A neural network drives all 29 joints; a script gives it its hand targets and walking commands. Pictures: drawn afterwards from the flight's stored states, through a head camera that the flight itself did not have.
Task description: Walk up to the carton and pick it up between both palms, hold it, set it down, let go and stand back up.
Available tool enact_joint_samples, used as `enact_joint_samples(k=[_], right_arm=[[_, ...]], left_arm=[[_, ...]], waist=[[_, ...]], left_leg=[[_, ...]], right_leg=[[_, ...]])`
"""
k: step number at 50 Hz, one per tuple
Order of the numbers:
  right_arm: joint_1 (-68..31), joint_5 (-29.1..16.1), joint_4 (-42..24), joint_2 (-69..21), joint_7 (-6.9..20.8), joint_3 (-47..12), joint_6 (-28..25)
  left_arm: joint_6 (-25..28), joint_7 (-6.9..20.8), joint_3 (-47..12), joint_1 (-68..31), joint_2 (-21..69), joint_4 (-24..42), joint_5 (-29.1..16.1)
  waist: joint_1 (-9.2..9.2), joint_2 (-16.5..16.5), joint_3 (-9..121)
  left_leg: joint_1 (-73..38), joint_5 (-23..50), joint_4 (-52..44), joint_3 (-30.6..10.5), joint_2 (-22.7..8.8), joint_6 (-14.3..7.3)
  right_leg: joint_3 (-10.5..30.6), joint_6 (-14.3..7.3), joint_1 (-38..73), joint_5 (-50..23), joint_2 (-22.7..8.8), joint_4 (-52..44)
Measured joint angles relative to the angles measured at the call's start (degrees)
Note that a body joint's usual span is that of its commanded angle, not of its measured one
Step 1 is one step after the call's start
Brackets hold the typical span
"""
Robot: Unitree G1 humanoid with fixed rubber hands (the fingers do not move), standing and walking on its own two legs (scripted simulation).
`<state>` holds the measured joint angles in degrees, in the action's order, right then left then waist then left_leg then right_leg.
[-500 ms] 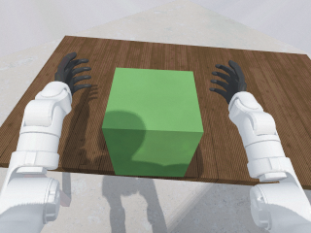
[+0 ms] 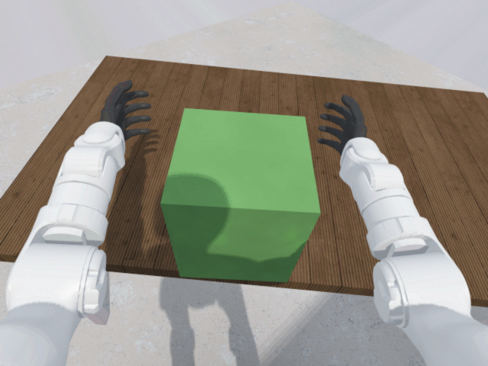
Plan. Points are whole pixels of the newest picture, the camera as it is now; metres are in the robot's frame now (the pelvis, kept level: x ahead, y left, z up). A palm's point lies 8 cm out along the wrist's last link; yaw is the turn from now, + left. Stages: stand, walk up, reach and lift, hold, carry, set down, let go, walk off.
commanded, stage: reach and lift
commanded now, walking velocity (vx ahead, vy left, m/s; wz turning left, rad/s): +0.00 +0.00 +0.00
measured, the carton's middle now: (239, 201) +0.39 +0.00 +0.03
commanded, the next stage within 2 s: none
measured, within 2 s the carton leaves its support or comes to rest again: neither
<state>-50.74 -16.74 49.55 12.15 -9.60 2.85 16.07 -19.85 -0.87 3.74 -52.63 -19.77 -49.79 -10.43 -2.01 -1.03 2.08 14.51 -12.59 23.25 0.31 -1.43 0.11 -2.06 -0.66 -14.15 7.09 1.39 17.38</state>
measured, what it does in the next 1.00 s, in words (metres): stands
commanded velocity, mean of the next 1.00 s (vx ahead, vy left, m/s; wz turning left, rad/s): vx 0.00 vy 0.00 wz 0.00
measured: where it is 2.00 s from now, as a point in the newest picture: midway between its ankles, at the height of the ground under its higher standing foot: outside the picture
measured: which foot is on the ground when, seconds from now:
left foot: down 0.00-1.00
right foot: down 0.00-1.00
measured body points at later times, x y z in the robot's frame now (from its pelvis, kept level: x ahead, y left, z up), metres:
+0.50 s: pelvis +0.00 +0.00 -0.01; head +0.04 +0.01 +0.43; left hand +0.43 +0.20 +0.06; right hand +0.43 -0.17 +0.06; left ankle -0.01 +0.11 -0.75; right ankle +0.02 -0.11 -0.75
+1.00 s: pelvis -0.02 +0.00 -0.02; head +0.05 +0.01 +0.42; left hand +0.44 +0.15 +0.04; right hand +0.42 -0.15 +0.05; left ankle -0.01 +0.11 -0.75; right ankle +0.02 -0.11 -0.75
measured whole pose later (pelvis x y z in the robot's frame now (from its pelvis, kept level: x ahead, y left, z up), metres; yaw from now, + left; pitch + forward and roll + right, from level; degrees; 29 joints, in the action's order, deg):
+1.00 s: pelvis -0.02 +0.00 -0.02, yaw +1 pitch +18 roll -1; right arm -50.5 -3.7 64.3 2.3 -10.4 10.7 -7.1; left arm 15.1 -4.4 6.1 -55.2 -9.7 -77.6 -7.4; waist -3.0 -0.2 11.2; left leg 38.6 -14.7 35.5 -0.5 -0.4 0.1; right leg -2.6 -0.8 -39.3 11.1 0.2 32.6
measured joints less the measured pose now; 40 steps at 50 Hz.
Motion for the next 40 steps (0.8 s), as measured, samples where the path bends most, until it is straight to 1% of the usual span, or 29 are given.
enact_joint_samples(k=[4,9,13,16,20,23,26,29,32,37,40], right_arm=[[4.57,2.37,-0.67,-2.75,-0.41,1.44,-3.65],[8.45,5.66,-1.97,-5.42,-0.57,3.86,-7.00],[9.02,7.87,-1.29,-6.41,-0.61,5.01,-9.43],[8.07,8.86,1.28,-6.45,-0.38,5.25,-11.75],[5.86,9.32,7.15,-5.97,0.28,4.77,-15.74],[4.43,8.74,11.82,-5.57,0.79,3.69,-19.04],[4.10,7.31,14.74,-5.28,1.11,2.25,-21.83],[4.13,5.87,16.39,-5.05,1.20,1.24,-23.32],[3.83,5.06,17.27,-4.89,1.33,1.01,-23.66],[3.17,5.20,15.87,-5.07,1.56,1.74,-23.50],[2.28,5.93,14.79,-5.51,1.62,2.18,-23.23]], left_arm=[[4.84,-0.44,0.30,4.13,2.10,-1.00,0.87],[9.58,-1.98,-0.36,7.71,3.95,-1.95,-0.21],[13.58,-2.61,-0.72,8.38,4.74,-4.14,-0.93],[17.34,-2.50,-1.03,7.36,4.97,-7.88,-1.23],[23.37,-1.85,-1.64,4.72,5.07,-15.36,-1.41],[27.85,-1.35,-2.13,2.93,5.17,-20.95,-1.41],[31.10,-1.15,-2.61,2.29,5.49,-24.16,-1.53],[32.77,-1.08,-3.08,1.93,5.83,-26.06,-2.16],[33.36,-1.34,-4.02,1.41,5.94,-27.21,-3.23],[34.10,-2.37,-5.53,0.44,6.04,-27.30,-5.09],[34.49,-2.72,-5.66,-0.45,6.37,-27.19,-5.30]], waist=[[0.36,0.00,-0.22],[1.12,0.57,1.30],[1.40,1.18,3.54],[1.41,1.53,5.03],[1.09,1.77,6.50],[0.62,1.78,7.25],[0.26,1.76,7.63],[0.04,1.60,7.56],[-0.21,1.30,7.53],[-0.64,1.03,8.73],[-0.88,1.11,9.64]], left_leg=[[0.88,-0.48,0.90,-0.04,-0.13,0.10],[5.39,-1.08,3.06,-0.08,-0.35,0.20],[9.61,-1.33,4.64,-0.31,-0.34,0.20],[11.94,-1.51,5.63,-0.54,-0.24,0.19],[14.04,-1.90,7.00,-0.89,-0.03,0.19],[15.35,-2.26,8.13,-1.17,0.15,0.19],[16.46,-2.59,9.21,-1.38,0.22,0.25],[17.40,-2.75,10.05,-1.47,0.24,0.25],[18.75,-2.67,10.71,-1.45,0.37,0.24],[22.62,-2.54,12.21,-1.28,0.56,0.23],[24.79,-2.58,13.12,-1.18,0.66,0.20]], right_leg=[[0.01,-0.06,-0.86,0.43,0.13,0.83],[0.00,-0.11,-5.25,0.81,0.32,2.65],[-0.17,-0.11,-9.39,1.06,0.30,4.16],[-0.36,-0.10,-11.74,1.41,0.20,5.33],[-0.67,-0.10,-13.93,2.19,-0.02,7.18],[-0.92,-0.12,-15.32,2.90,-0.22,8.74],[-1.11,-0.14,-16.42,3.39,-0.30,9.94],[-1.18,-0.18,-17.37,3.61,-0.33,10.86],[-1.17,-0.22,-18.88,3.72,-0.48,11.89],[-1.02,-0.27,-23.09,3.90,-0.72,14.04],[-0.93,-0.27,-25.40,4.06,-0.84,15.22]])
